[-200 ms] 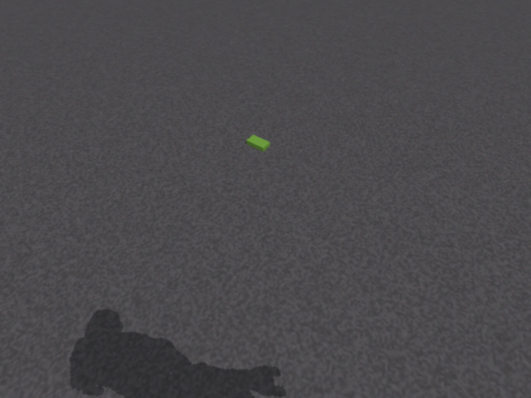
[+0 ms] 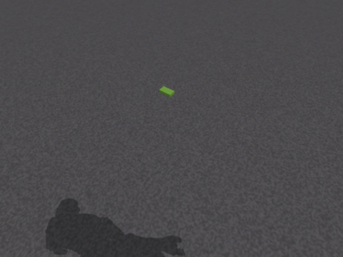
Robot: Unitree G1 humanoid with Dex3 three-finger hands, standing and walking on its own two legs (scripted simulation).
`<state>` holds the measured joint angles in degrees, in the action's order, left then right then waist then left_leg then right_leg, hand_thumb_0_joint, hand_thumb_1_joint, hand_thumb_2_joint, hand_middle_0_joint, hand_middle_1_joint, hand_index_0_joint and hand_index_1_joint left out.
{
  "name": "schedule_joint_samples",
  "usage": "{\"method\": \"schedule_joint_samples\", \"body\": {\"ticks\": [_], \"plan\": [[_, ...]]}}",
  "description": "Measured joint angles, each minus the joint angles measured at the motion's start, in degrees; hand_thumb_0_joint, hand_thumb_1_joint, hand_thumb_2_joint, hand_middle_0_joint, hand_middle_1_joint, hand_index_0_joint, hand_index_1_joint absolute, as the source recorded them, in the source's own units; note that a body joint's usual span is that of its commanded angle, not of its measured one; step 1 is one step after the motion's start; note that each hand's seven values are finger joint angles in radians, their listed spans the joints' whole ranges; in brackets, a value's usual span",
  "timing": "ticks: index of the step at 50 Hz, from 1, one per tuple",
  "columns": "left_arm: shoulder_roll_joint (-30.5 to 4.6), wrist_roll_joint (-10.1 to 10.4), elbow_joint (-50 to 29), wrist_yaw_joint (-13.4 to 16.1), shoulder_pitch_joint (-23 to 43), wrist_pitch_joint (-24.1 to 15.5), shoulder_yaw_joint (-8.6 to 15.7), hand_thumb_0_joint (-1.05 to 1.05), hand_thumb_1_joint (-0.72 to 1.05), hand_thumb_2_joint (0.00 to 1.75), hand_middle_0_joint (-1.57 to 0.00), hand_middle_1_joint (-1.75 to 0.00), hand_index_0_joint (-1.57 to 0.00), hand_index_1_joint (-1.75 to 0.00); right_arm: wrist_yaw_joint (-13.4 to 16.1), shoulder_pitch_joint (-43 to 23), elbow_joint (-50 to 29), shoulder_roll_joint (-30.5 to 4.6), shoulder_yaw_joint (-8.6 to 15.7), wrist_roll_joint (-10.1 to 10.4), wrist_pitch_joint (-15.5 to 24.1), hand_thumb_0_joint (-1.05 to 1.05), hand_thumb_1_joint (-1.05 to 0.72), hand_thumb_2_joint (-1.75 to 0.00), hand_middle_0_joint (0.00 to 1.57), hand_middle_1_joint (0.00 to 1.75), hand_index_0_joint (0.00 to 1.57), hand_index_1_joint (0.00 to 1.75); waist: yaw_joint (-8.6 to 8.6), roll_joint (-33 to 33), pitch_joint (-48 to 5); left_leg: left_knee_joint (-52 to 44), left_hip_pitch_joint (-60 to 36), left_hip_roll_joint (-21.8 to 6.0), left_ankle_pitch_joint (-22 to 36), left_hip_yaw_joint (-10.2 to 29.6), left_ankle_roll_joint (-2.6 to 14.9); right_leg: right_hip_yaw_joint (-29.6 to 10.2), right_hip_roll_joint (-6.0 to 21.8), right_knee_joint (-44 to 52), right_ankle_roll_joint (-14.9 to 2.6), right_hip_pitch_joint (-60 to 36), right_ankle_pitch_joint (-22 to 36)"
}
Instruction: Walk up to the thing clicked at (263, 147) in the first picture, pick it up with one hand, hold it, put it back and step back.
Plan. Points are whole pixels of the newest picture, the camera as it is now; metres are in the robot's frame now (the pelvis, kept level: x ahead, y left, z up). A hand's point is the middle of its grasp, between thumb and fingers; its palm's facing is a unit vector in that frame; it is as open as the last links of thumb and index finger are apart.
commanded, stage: stand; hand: left
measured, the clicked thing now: (166, 91) +1.63 +0.09 -0.77
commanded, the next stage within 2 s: walk up in 0.92 s
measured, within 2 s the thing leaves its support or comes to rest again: neither
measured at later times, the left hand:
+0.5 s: hand out of the picture +0.08 +0.25 -0.16, palm faces -0.03 -0.94 -0.34, open 7.4 cm
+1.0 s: hand out of the picture +0.08 +0.26 -0.15, palm faces -0.05 -0.94 -0.33, open 7.4 cm
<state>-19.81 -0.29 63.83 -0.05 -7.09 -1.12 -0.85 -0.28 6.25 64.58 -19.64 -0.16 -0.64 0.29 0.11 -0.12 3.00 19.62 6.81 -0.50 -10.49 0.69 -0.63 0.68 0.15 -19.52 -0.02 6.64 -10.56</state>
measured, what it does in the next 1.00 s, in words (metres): stands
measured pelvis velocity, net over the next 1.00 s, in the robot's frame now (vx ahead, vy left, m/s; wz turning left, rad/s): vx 0.01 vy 0.00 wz -0.05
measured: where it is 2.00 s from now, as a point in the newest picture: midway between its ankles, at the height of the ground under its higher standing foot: (170, 227)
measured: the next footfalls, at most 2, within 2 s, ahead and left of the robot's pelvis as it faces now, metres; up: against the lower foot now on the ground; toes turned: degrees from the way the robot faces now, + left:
left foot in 1.20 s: +0.17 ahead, +0.17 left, +0.00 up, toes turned -9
right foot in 1.62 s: +0.33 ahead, -0.11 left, +0.00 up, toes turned -22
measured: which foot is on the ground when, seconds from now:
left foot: down 0.00-0.98, up 1.00-1.00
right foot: down 0.00-1.00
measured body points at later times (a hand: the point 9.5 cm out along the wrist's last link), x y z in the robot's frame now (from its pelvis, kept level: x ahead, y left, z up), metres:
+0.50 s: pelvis +0.01 +0.00 +0.00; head +0.01 +0.00 +0.45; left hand +0.08 +0.30 -0.13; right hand +0.08 -0.30 -0.13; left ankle +0.00 +0.13 -0.75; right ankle +0.00 -0.12 -0.75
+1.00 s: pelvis +0.01 +0.00 +0.00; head +0.02 +0.00 +0.45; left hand +0.08 +0.30 -0.13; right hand +0.09 -0.31 -0.13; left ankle +0.00 +0.12 -0.74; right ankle +0.00 -0.12 -0.75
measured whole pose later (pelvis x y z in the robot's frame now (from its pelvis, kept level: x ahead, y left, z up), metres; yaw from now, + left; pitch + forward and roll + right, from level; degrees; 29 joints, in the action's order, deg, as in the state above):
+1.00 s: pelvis +0.01 +0.00 +0.00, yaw -3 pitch -1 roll +0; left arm -20.0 -1.0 60.7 -2.0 -11.4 -1.8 1.8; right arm -2.4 6.9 60.0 -21.2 2.5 -2.2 0.1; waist -0.6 0.9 1.7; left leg 30.0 10.3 -0.7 -24.8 -0.5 1.2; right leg -2.4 -1.2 -24.4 -1.5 9.1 -16.2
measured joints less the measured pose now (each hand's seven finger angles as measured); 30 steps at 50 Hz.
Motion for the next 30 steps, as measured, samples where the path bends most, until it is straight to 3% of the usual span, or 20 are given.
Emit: {"method": "schedule_joint_samples", "body": {"ticks": [30], "plan": [[-0.06,0.03,0.23,0.03,-0.04,0.16,0.22,0.01,0.90,0.89,-0.21,-0.30,-0.20,-0.30,0.14,0.21,-0.10,-0.07,-0.01,-0.04,-0.08,0.01,-0.91,-0.90,0.20,0.30,0.20,0.30,-0.03,0.00,0.06,-0.78,-0.94,-0.03,-0.15,-0.06,-0.02,-0.05,-0.02,0.71,-0.01,-0.88,-0.17]]}}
